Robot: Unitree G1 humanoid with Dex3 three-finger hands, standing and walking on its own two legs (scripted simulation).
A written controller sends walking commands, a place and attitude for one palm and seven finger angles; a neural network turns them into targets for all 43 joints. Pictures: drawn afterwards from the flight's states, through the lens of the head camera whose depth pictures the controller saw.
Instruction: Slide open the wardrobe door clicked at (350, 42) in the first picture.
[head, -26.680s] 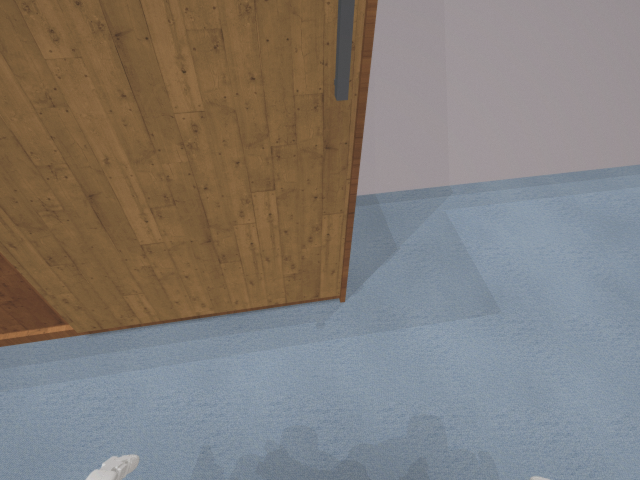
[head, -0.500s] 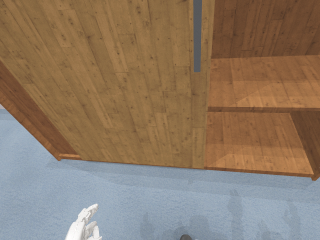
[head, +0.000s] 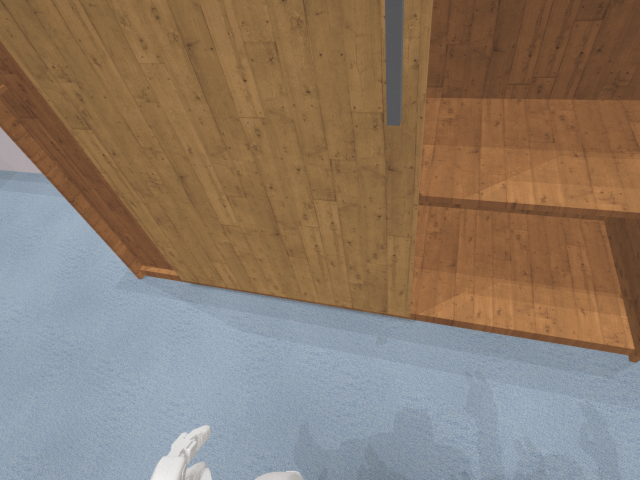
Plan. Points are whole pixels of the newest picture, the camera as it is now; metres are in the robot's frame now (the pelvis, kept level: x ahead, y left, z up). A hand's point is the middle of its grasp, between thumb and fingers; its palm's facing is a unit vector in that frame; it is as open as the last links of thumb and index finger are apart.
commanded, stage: stop stepping back and stand still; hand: right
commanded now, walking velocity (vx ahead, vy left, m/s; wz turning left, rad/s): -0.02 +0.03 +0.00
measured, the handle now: (396, 26) +0.70 -0.10 +0.22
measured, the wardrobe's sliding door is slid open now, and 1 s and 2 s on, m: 0.66 0.66 0.66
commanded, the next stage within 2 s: let the arm hang, fingers relaxed in 0.66 s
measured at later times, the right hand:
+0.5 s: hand (590, 335) +0.23 -0.23 +0.14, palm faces +0.47 +0.75 -0.46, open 7.4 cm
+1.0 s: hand out of the picture +0.14 -0.19 -0.15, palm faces +0.00 +0.95 -0.30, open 7.4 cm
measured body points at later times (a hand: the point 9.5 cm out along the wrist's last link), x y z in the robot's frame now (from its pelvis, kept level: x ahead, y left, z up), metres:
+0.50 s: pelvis +0.04 +0.05 -0.03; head +0.04 +0.05 +0.42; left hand +0.20 +0.29 -0.11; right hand +0.20 -0.26 +0.17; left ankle -0.03 +0.11 -0.76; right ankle +0.03 -0.07 -0.76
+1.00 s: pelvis +0.00 +0.02 -0.03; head +0.01 +0.03 +0.42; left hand +0.13 +0.29 -0.15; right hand +0.14 -0.24 -0.13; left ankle -0.03 +0.11 -0.76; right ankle +0.03 -0.08 -0.76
